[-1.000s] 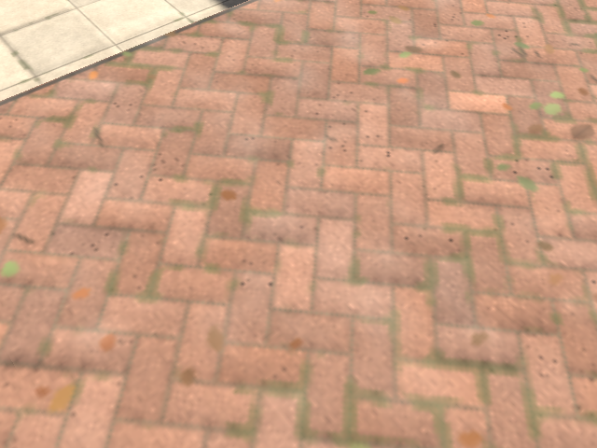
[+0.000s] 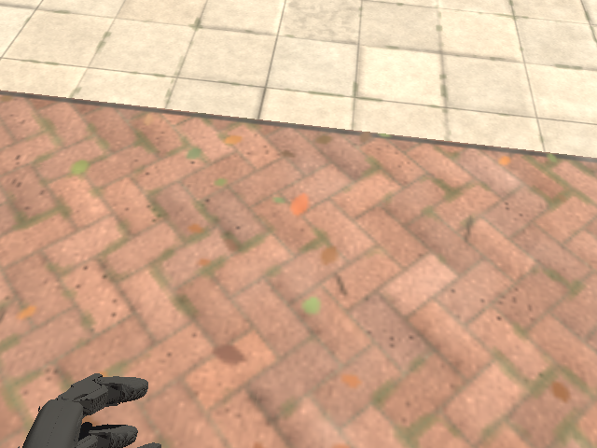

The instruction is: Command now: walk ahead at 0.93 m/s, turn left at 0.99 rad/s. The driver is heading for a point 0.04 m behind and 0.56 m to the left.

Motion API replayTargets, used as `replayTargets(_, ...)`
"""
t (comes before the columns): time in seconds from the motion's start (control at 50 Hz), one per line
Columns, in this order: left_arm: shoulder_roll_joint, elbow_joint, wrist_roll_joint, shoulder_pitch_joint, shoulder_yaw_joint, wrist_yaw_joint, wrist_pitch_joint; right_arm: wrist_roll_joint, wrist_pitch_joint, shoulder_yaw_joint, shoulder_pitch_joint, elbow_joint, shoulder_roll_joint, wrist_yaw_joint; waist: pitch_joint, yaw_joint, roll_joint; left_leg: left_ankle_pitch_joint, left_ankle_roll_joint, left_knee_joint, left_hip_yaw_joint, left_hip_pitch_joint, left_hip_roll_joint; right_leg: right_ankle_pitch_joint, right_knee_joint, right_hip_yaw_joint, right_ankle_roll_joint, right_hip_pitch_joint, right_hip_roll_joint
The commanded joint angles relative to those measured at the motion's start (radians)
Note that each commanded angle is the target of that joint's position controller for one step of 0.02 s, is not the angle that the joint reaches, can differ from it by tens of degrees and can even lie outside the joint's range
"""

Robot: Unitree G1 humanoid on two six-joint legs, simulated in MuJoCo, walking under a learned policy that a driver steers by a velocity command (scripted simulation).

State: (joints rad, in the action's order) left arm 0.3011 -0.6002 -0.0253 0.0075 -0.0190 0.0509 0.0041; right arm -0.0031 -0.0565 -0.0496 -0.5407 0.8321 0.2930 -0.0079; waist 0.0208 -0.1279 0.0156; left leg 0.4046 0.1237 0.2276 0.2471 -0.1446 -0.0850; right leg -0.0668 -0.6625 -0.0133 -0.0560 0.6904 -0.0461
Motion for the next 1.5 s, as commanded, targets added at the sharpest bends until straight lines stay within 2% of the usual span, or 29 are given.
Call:
replayTargets(0.02, 0.108, 0.081, 0.009, 0.034, -0.032, -0.02, 0.029, 0.007, -0.027, -0.06, 0.146, -0.073, 0.227, 0.013, 0.027, 0.117, -0.114, -0.794, 0.084, 0.041, 0.145, 0.219, 0.199, -0.019, 0.099, 0.037, 0.041, -0.332, 0.071)
replayTargets(0.06, 0.197, -0.025, 0.013, -0.388, -0.078, -0.066, 0.032, -0.006, -0.033, -0.071, 0.212, -0.073, 0.271, -0.002, -0.2, 0.332, -0.074, -0.948, 0.032, 0.516, 0.095, 0.405, 0.117, -0.159, 0.05, 0.037, 0.075, -0.866, 0.054)
replayTargets(0.08, 0.269, -0.058, -0.019, -0.606, -0.102, -0.091, 0.041, -0.016, -0.048, -0.038, 0.214, -0.093, 0.142, -0.003, -0.344, 0.39, 0.066, -0.521, 0.029, 0.895, 0.034, 0.574, 0.024, -0.585, 0.084, -0.212, 0.093, -1.099, -0.166)
replayTargets(0.1, 0.333, -0.047, -0.054, -0.525, -0.106, -0.082, 0.047, 0.032, -0.044, -0.002, 0.13, -0.151, 0.013, -0.007, -0.419, 0.257, 0.401, 0.117, 0.011, 1.14, -0.032, 0.82, -0.072, -0.984, 0.389, -0.785, 0.141, -1.147, -0.411)
replayTargets(0.12, 0.232, -0.02, -0.037, -0.352, -0.096, -0.076, 0.043, 0.004, -0.029, -0.002, 0.196, -0.134, 0.092, -0.002, -0.253, 0.216, 0.293, -0.017, 0.024, 1.2, -0.067, 0.886, 0.009, -0.986, 0.462, -0.847, 0.151, -0.958, -0.382)
replayTargets(0.16, 0.114, -0.038, -0.031, -0.284, -0.071, -0.07, 0.042, -0.027, -0.005, -0.014, 0.259, -0.113, 0.136, -0.023, -0.098, 0.184, 0.061, -0.137, 0.014, 1.138, -0.128, 0.857, 0.113, -0.674, 0.419, -0.508, 0.174, -0.747, -0.321)
replayTargets(0.22, 0.06, -0.125, -0.016, -0.339, -0.052, -0.06, 0.07, -0.036, 0.032, 0.007, 0.348, -0.16, 0.06, -0.062, 0.022, 0.149, 0.07, -0.138, -0.01, 1.092, -0.14, 0.877, 0.182, -0.419, 0.477, -0.242, 0.159, -0.592, -0.283)
replayTargets(0.34, 0.064, -0.183, -0.005, -0.317, -0.048, -0.044, 0.12, -0.024, 0.055, 0.03, 0.554, -0.27, 0.05, -0.093, 0.138, 0.091, 0.037, -0.375, -0.011, 0.865, -0.239, 0.917, 0.19, 0.003, 0.587, 0.193, 0.109, -0.511, -0.207)
replayTargets(0.42, 0.151, -0.207, 0.012, -0.379, -0.063, -0.059, 0.117, -0.04, 0.032, 0.039, 0.575, -0.253, 0.026, -0.104, 0.109, 0.086, -0.003, -0.45, 0.021, 0.522, -0.443, 0.638, 0.043, 0.78, 0.421, 0.326, 0.092, -0.601, -0.16)
replayTargets(0.48, 0.22, -0.172, 0.037, -0.324, -0.08, -0.062, 0.074, -0.035, 0.022, -0.018, 0.13, -0.106, 0.123, -0.055, -0.156, -0.108, 0.048, -0.455, 0.08, 0.406, -0.365, 0.148, -0.041, 0.889, -0.179, 0.277, 0.078, -0.574, -0.207)
replayTargets(0.5, 0.175, -0.171, 0.031, -0.332, -0.076, -0.049, 0.067, -0.035, 0.027, -0.044, 0.088, -0.064, 0.163, -0.019, -0.156, -0.081, -0.034, -0.491, 0.079, 0.355, -0.276, -0.01, -0.002, 0.22, -0.455, 0.259, 0.044, -0.399, -0.121)
replayTargets(0.52, 0.07, -0.142, 0.008, -0.398, -0.058, -0.042, 0.053, -0.017, 0.036, -0.075, 0.145, -0.094, 0.28, 0.002, -0.123, 0.022, -0.215, -1.172, 0.11, 0.466, -0.025, -0.1, 0.199, -0.579, -0.858, 0.258, 0.006, -0.159, 0.018)
replayTargets(0.54, 0.101, -0.062, 0.026, -0.477, -0.058, -0.059, 0.042, -0.028, 0.047, -0.097, 0.141, -0.148, 0.344, -0.01, -0.434, 0.045, -0.16, -1.374, 0.333, 0.391, 0.332, -0.361, 0.39, -0.564, -1.065, 0.05, -0.023, 0.013, 0.049)
replayTargets(0.56, 0.126, -0.056, 0.014, -0.41, -0.05, -0.069, 0.046, -0.012, 0.06, -0.1, 0.189, -0.185, 0.308, 0.0, -0.443, 0.045, -0.018, -1.132, 0.322, 0.276, 0.388, -0.259, 0.374, -0.446, -1.004, -0.022, -0.014, 0.019, 0.005)
replayTargets(0.6, 0.11, -0.053, -0.01, -0.321, -0.043, -0.069, 0.035, 0.005, 0.06, -0.075, 0.29, -0.171, 0.204, 0.013, -0.195, 0.12, 0.083, -0.847, 0.263, 0.159, 0.291, 0.063, 0.269, -0.385, -0.818, -0.037, -0.018, -0.015, -0.052)
replayTargets(0.68, 0.083, -0.041, -0.031, -0.293, -0.037, -0.078, -0.03, 0.008, 0.037, -0.063, 0.28, -0.144, 0.167, 0.012, -0.124, 0.165, 0.106, -1.023, 0.182, 0.141, 0.173, 0.355, 0.18, -0.366, -0.587, -0.042, -0.042, -0.158, -0.096)
replayTargets(0.76, 0.069, 0.009, -0.017, -0.166, -0.028, -0.082, -0.044, 0.001, 0.045, -0.075, 0.226, -0.133, 0.185, 0.018, -0.15, 0.123, 0.044, -1.009, 0.08, 0.175, 0.176, 0.336, 0.117, -0.199, -0.457, -0.048, -0.025, -0.103, -0.065)
replayTargets(0.86, 0.092, 0.048, -0.025, 0.019, -0.028, -0.073, -0.04, -0.007, 0.041, -0.072, 0.147, -0.126, 0.177, -0.002, -0.045, 0.042, -0.039, -0.027, 0.124, 0.005, 0.423, 0.191, 0.111, -0.085, -0.257, -0.139, -0.018, 0.102, -0.023)
replayTargets(0.96, 0.092, 0.074, -0.017, 0.156, -0.023, -0.052, 0.007, -0.015, 0.021, -0.074, 0.07, -0.1, 0.187, -0.008, 0.02, -0.022, -0.099, -0.022, 0.143, 0.028, 0.454, 0.117, 0.104, -0.099, -0.014, -0.129, -0.009, 0.065, 0.037)
replayTargets(1.02, 0.097, 0.08, 0.006, 0.133, -0.026, -0.049, 0.023, -0.017, 0.017, -0.072, 0.128, -0.114, 0.192, -0.012, 0.033, 0.015, -0.141, -0.045, 0.117, 0.045, 0.482, 0.265, 0.088, -0.123, 0.112, -0.114, -0.007, -0.18, 0.076)
replayTargets(1.06, 0.123, 0.049, 0.024, -0.006, -0.04, -0.06, 0.033, -0.019, 0.012, -0.072, 0.218, -0.13, 0.204, -0.015, 0.004, 0.115, -0.139, -0.113, 0.068, 0.111, 0.468, 0.456, 0.073, -0.15, 0.182, -0.091, 0.005, -0.514, 0.094)
replayTargets(1.08, 0.162, 0.022, 0.019, -0.123, -0.058, -0.071, 0.042, -0.017, 0.001, -0.066, 0.228, -0.125, 0.197, -0.017, -0.043, 0.189, -0.083, -0.184, 0.029, 0.249, 0.411, 0.56, 0.025, -0.163, 0.217, -0.101, 0.023, -0.732, 0.072)
replayTargets(1.1, 0.241, 0.0, -0.001, -0.269, -0.084, -0.087, 0.057, -0.007, -0.017, -0.052, 0.209, -0.118, 0.15, -0.022, -0.139, 0.254, 0.072, -0.135, -0.008, 0.524, 0.255, 0.659, -0.067, -0.338, 0.268, -0.231, 0.06, -0.941, -0.077)
replayTargets(1.12, 0.309, 0.003, -0.028, -0.37, -0.098, -0.102, 0.053, 0.028, -0.023, -0.025, 0.205, -0.16, 0.067, -0.016, -0.282, 0.26, 0.274, 0.223, -0.049, 0.8, 0.063, 0.85, -0.163, -0.696, 0.384, -0.628, 0.145, -1.139, -0.351)
replayTargets(1.14, 0.289, -0.006, -0.019, -0.299, -0.105, -0.101, 0.047, 0.014, -0.012, -0.016, 0.22, -0.165, 0.115, -0.002, -0.227, 0.212, 0.227, 0.083, -0.039, 0.939, 0.001, 0.952, -0.071, -0.855, 0.44, -0.857, 0.191, -1.011, -0.398)
replayTargets(1.18, 0.145, -0.011, -0.008, -0.248, -0.073, -0.089, 0.042, -0.034, 0.009, -0.029, 0.318, -0.153, 0.17, -0.022, -0.044, 0.19, 0.018, -0.09, -0.041, 0.981, -0.057, 0.948, 0.036, -0.635, 0.415, -0.548, 0.154, -0.8, -0.299)
replayTargets(1.3, 0.075, -0.124, 0.007, -0.382, -0.05, -0.053, 0.083, -0.034, 0.045, 0.003, 0.425, -0.203, 0.082, -0.082, 0.049, 0.175, 0.075, -0.253, -0.048, 1.06, -0.155, 1.034, 0.139, -0.131, 0.494, -0.116, 0.073, -0.699, -0.188)
replayTargets(1.42, 0.057, -0.216, -0.001, -0.498, -0.038, -0.052, 0.107, -0.031, 0.045, 0.035, 0.665, -0.287, 0.049, -0.104, 0.142, 0.191, 0.046, -0.359, -0.024, 0.8, -0.344, 0.999, 0.104, 0.419, 0.534, 0.174, 0.017, -0.68, -0.122)
replayTargets(1.5, 0.138, -0.249, -0.004, -0.538, -0.048, -0.09, 0.099, -0.032, 0.05, 0.049, 0.671, -0.284, 0.043, -0.101, 0.071, 0.125, 0.098, -0.304, 0.051, 0.573, -0.487, 0.702, -0.007, 1.166, 0.392, 0.275, -0.019, -0.737, -0.149)
